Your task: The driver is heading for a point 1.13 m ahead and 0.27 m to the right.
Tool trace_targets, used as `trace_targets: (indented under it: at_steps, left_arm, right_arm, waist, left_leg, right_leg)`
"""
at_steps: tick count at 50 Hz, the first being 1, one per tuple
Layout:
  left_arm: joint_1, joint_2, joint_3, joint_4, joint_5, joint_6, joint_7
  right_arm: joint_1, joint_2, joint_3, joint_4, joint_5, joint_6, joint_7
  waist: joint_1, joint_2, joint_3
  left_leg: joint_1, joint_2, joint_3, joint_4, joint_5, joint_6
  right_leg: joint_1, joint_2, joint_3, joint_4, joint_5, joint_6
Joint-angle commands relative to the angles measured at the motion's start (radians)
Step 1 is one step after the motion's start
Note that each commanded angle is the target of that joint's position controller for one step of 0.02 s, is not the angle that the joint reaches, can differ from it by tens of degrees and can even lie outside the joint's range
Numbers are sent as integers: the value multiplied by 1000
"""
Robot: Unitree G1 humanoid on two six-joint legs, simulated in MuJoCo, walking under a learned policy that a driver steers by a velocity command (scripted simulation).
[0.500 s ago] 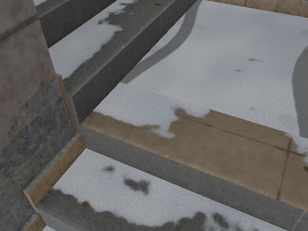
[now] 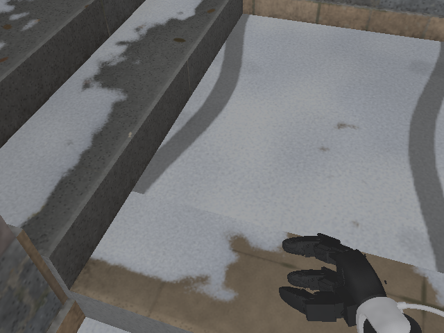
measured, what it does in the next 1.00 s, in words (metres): climbs, turning right: right foot 0.15 m higher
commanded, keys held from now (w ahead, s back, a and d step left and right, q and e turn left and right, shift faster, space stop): w+e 0.66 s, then w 0.20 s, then w+q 0.14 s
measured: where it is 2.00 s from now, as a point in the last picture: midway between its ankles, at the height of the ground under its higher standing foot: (349, 143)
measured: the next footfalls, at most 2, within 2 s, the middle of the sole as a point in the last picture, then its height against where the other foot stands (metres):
right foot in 0.56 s outside the picture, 0.15 m higher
left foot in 1.14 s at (315, 199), level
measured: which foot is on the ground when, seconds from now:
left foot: down 0.00-0.62, up 0.64-1.00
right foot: up 0.00-0.54, down 0.56-1.00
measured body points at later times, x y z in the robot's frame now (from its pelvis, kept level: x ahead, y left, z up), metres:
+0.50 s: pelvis +0.26 -0.02 +0.14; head +0.26 -0.03 +0.59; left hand +0.55 +0.04 +0.06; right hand +0.11 -0.12 -0.02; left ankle +0.14 +0.12 -0.59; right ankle +0.38 -0.18 -0.40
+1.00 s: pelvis +0.52 -0.14 +0.29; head +0.52 -0.14 +0.74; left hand +0.62 +0.06 +0.14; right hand +0.62 -0.41 +0.20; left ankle +0.78 -0.10 -0.36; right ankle +0.41 -0.19 -0.44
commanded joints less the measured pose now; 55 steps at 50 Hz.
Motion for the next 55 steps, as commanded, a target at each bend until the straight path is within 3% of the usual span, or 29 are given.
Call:
trace_targets:
  at_steps: [1, 2, 3, 5, 7, 10, 14, 16, 17, 21, 23, 24, 25, 26, 27, 28, 29, 31, 32, 33, 35, 37, 38, 39, 41, 44, 48, 51, 55]
  left_arm:
    - [-58, 94, 58, -75, -27, 15, -20]
    - [-134, 113, 82, -90, -45, 12, -8]
    - [-141, 74, 80, -80, -39, -2, 13]
    - [-254, 72, 81, -108, -29, -1, 31]
    - [-300, 35, 69, -145, -35, 34, 29]
    - [-389, 25, 37, -204, -51, 65, 2]
    - [-490, 130, 34, -238, -52, 58, -24]
    - [-591, 141, 21, -297, -67, 53, -1]
    - [-617, 153, 14, -309, -61, 57, 8]
    - [-853, 126, -26, -436, -57, 77, 29]
    - [-936, 109, -26, -467, -51, 104, 24]
    - [-965, 106, -30, -468, -48, 136, 11]
    - [-1023, 100, -29, -494, -49, 156, 8]
    - [-896, 97, -13, -465, -39, 150, -3]
    - [-831, 118, 3, -445, -66, 128, 9]
    - [-691, 155, 25, -398, -72, 103, 16]
    - [-600, 194, 30, -385, -99, 86, 34]
    - [-268, 285, 80, -323, -57, 92, 67]
    - [-77, 378, 104, -233, -21, 107, 71]
    - [-53, 456, 152, -197, -31, 101, 81]
    - [-208, 323, 122, -185, -71, 52, 74]
    - [-362, 179, 74, -181, -44, 52, 55]
    - [-423, 136, 55, -180, -8, 46, 46]
    - [-454, 123, 49, -174, -13, 38, 50]
    - [-505, 151, 56, -204, -16, 14, 58]
    - [-350, 187, 61, -191, 12, -11, 79]
    - [-270, 277, 83, -203, -39, -6, 47]
    - [-201, 271, 85, -157, -47, -26, 29]
    - [-255, 299, 95, -163, -42, -18, 50]
  right_arm:
    - [703, -290, -106, 169, -15, -23, -36]
    - [602, -320, -116, 189, -3, -44, -47]
    - [530, -282, -119, 222, 5, -53, -51]
    - [402, -55, -78, 242, 0, -48, -32]
    - [331, 29, -63, 245, -5, -45, -38]
    - [362, -48, -88, 282, -35, -48, -47]
    - [456, -51, -60, 352, -71, -63, -43]
    - [561, -84, -58, 395, -105, -64, -43]
    - [630, -76, -51, 422, -95, -64, -44]
    - [812, -77, -34, 486, -137, -65, -38]
    - [855, -89, -34, 472, -135, -70, -15]
    - [748, -124, -50, 422, -66, -69, 20]
    - [804, -134, -54, 444, -46, -79, 34]
    - [784, -158, -60, 389, -25, -93, 22]
    - [765, -198, -71, 384, -44, -109, 25]
    - [724, -249, -88, 345, -27, -121, 18]
    - [795, -252, -94, 342, -37, -140, 6]
    - [760, -290, -113, 329, -76, -140, 20]
    - [659, -240, -121, 295, -46, -110, 51]
    - [632, -202, -129, 260, -11, -86, 59]
    - [578, -77, -105, 248, -22, -97, 32]
    - [532, -52, -81, 203, -19, -99, 2]
    - [512, -96, -88, 189, -19, -85, -8]
    - [507, -108, -87, 191, -25, -70, -8]
    - [472, -158, -98, 177, -23, -55, -16]
    - [369, -178, -100, 98, -33, -74, -21]
    - [219, -149, -92, 24, -13, -50, 11]
    - [184, -190, -115, -12, -11, -23, -6]
    - [187, -238, -155, -27, 10, -36, -19]
  waist:
    - [-324, 287, -305]
    - [-275, 233, -75]
    - [-208, 182, -10]
    - [-140, 22, -10]
    - [-74, 29, 16]
    - [-76, 60, 67]
    - [-95, 49, 100]
    - [-123, 55, 103]
    - [-139, 82, 68]
    - [-195, 40, 69]
    - [-207, 96, 91]
    - [-170, 108, 137]
    - [-193, 123, 140]
    - [-146, 174, 141]
    - [-102, 161, 133]
    - [-32, 206, 79]
    - [-48, 199, -66]
    - [70, 101, -171]
    - [80, -5, -203]
    - [68, -22, -205]
    - [-21, -13, -34]
    - [-117, 45, -13]
    - [-159, 126, -12]
    - [-184, 127, -11]
    - [-201, 81, 21]
    - [-129, 53, 46]
    - [-69, 3, 145]
    - [-58, -29, 202]
    - [-71, -6, 160]
  left_leg:
    - [1057, 333, -1050, -816, -181, 263]
    - [772, 314, -943, -840, -360, 206]
    - [647, 308, -761, -808, -274, 200]
    - [574, 327, -583, -798, 14, 191]
    - [529, 318, -472, -880, 142, 162]
    - [568, 277, -225, -982, 116, 147]
    - [687, 230, -81, -1055, 180, 149]
    - [831, 201, -15, -1063, 202, 133]
    - [938, 220, -29, -1055, 263, 139]
    - [1164, 259, 27, -1143, 325, 103]
    - [1118, 255, 86, -1210, 404, 118]
    - [980, 258, 155, -1287, 425, 120]
    - [909, 273, 149, -1284, 467, 147]
    - [964, 314, 178, -1232, 787, 155]
    - [1013, 331, 221, -1121, 1193, 146]
    - [1079, 315, 238, -981, 1482, 110]
    - [852, 264, 210, -860, 1603, 49]
    - [427, 136, 104, -449, 937, -43]
    - [265, 9, -57, -148, 225, -90]
    - [262, -39, -286, 186, 306, -71]
    - [200, -43, -408, 492, 379, -29]
    - [82, -76, -413, 664, 348, 42]
    - [47, -59, -407, 602, 376, 41]
    - [0, -44, -380, 551, 367, 39]
    - [94, 13, -306, 321, 345, -12]
    - [79, 37, -230, 121, 373, -63]
    - [414, 37, -149, -426, 527, -108]
    - [293, 32, -162, -622, 518, -84]
    - [403, -26, -127, -746, 395, -4]
  right_leg:
    - [-788, 143, 138, 1049, 211, -69]
    - [-880, 112, 119, 1253, 282, -54]
    - [-862, 87, 61, 1306, 262, -62]
    - [-882, 56, 35, 1392, 243, -123]
    - [-933, 37, 42, 1422, 236, -189]
    - [-1057, 35, 10, 1436, 116, -223]
    - [-1255, 89, 7, 1663, 163, -281]
    - [-1378, 71, -12, 1573, 151, -282]
    - [-1433, 65, -19, 1596, 119, -273]
    - [-1544, -20, -87, 1257, 102, -266]
    - [-1392, -45, -174, 1078, 168, -242]
    - [-1183, -25, -249, 880, -142, -199]
    - [-1052, 19, -283, 878, -262, -166]
    - [-940, 92, -352, 914, -235, -127]
    - [-865, 123, -329, 821, -123, -139]
    - [-759, 164, -300, 694, 12, -156]
    - [-399, 162, -207, 772, 280, -200]
    - [151, 137, 71, 480, 232, -251]
    - [195, -3, 504, 109, 170, -283]
    - [51, -57, 661, -20, 71, -235]
    - [-295, -45, 534, 36, 15, -203]
    - [-433, -41, 474, 18, 8, -240]
    - [-483, -35, 405, 2, 40, -241]
    - [-486, -22, 339, -13, 64, -231]
    - [-570, 27, 161, -91, 32, -212]
    - [-435, 37, 54, -130, 326, -193]
    - [-450, 0, -34, -243, 322, -187]
    - [-120, -106, 17, -250, 396, -191]
    - [129, -159, -40, -203, 671, -145]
